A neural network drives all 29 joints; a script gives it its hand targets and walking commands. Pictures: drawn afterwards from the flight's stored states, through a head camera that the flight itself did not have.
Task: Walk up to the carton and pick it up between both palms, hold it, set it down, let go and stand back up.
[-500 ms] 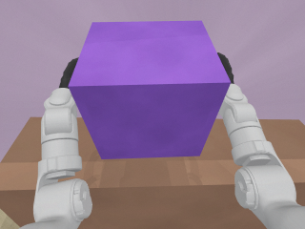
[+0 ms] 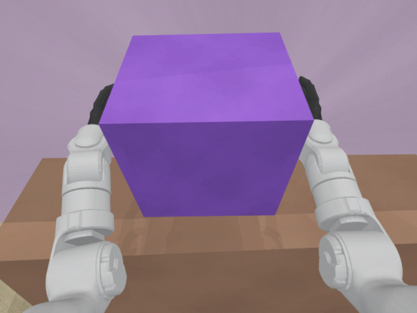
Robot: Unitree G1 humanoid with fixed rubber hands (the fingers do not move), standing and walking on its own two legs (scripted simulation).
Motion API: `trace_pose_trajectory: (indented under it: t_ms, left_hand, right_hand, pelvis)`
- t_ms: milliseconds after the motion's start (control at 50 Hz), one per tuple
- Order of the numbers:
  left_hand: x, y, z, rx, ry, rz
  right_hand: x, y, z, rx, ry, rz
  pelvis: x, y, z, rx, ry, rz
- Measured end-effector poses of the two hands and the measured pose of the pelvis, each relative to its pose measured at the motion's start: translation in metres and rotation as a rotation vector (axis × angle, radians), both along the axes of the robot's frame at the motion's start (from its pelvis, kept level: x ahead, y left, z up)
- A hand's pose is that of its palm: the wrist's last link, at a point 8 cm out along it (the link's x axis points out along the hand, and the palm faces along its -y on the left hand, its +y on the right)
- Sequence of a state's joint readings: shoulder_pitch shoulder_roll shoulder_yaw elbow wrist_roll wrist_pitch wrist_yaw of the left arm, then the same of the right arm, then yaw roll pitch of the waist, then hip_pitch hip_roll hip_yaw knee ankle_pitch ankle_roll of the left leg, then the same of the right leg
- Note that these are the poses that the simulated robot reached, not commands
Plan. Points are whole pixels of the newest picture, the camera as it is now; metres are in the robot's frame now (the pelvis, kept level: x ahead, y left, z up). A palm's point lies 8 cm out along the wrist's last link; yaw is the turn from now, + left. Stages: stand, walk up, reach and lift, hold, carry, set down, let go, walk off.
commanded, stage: set down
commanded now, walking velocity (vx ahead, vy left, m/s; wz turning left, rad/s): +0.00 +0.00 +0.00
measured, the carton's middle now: (207, 130) +0.43 -0.01 +0.16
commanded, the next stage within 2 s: none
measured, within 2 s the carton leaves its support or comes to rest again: neither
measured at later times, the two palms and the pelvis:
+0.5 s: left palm (108, 132) +0.42 +0.19 +0.17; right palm (301, 135) +0.38 -0.19 +0.18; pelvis +0.00 +0.00 +0.00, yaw -1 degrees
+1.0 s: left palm (112, 136) +0.44 +0.19 +0.15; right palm (295, 145) +0.39 -0.19 +0.15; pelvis +0.01 +0.01 +0.00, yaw -1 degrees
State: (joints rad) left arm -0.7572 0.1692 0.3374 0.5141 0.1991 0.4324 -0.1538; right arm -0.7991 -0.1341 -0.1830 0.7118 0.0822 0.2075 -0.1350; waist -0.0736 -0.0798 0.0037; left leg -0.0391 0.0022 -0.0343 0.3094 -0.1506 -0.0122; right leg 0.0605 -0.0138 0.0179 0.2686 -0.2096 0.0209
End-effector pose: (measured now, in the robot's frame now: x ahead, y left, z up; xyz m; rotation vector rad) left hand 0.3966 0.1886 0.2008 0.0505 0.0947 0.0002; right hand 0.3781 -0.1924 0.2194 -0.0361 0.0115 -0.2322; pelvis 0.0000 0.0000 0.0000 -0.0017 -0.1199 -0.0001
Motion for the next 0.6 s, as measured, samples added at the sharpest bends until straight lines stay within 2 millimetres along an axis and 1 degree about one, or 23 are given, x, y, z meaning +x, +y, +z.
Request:
trace_pose_trajectory:
  t_ms: [240, 600]
  left_hand:
    - [0.009, 0.002, -0.019, 0.013, 0.029, -0.024]
    - [0.028, -0.001, -0.037, 0.013, 0.06, -0.05]
  right_hand:
    - [-0.001, 0.002, -0.027, 0.005, 0.028, -0.025]
    - [0.008, 0.0, -0.047, 0.011, 0.057, -0.053]
  pelvis:
    - [-0.003, 0.003, 0.0, -0.001, 0.022, -0.002]
    - [0.003, 0.005, 0.001, 0.0, 0.058, -0.01]
